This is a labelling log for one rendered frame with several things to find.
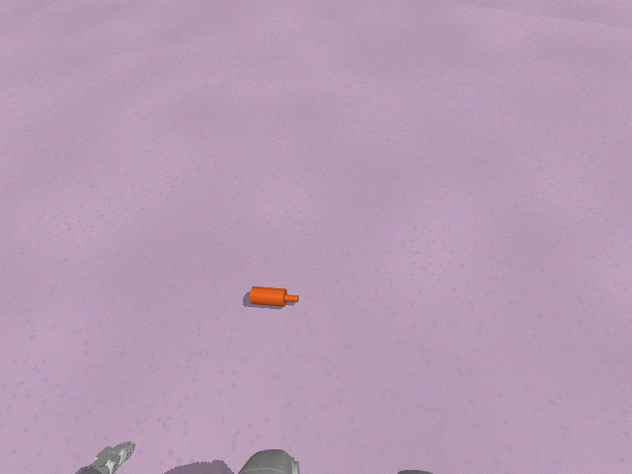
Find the left robot hand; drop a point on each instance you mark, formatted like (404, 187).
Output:
(109, 459)

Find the bottle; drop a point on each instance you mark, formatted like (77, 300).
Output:
(271, 296)

